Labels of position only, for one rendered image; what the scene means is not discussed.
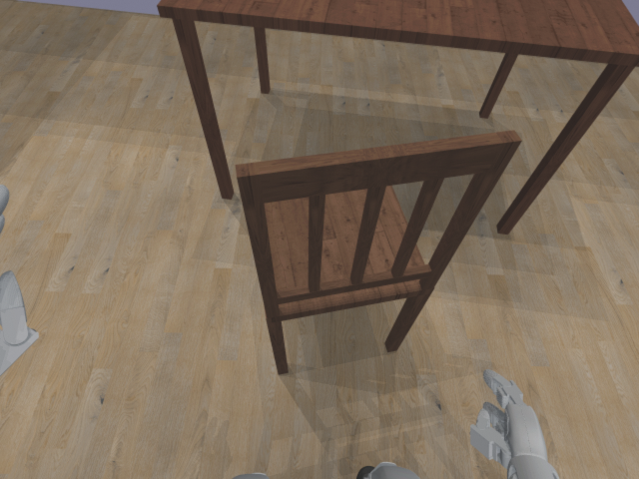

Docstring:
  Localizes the robot right shin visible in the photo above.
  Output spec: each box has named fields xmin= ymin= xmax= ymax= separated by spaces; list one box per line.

xmin=370 ymin=462 xmax=396 ymax=474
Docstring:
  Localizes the chair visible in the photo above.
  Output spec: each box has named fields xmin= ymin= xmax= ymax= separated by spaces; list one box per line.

xmin=236 ymin=130 xmax=522 ymax=375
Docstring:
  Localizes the right robot hand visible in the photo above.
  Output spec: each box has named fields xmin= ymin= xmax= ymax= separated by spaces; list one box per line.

xmin=470 ymin=369 xmax=548 ymax=469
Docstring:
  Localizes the table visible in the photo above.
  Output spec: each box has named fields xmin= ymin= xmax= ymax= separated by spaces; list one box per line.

xmin=157 ymin=0 xmax=639 ymax=235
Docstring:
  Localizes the left robot hand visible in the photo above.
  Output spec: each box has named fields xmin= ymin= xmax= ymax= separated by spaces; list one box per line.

xmin=0 ymin=185 xmax=39 ymax=376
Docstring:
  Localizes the robot right forearm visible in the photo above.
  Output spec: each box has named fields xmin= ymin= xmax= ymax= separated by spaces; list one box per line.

xmin=507 ymin=455 xmax=559 ymax=479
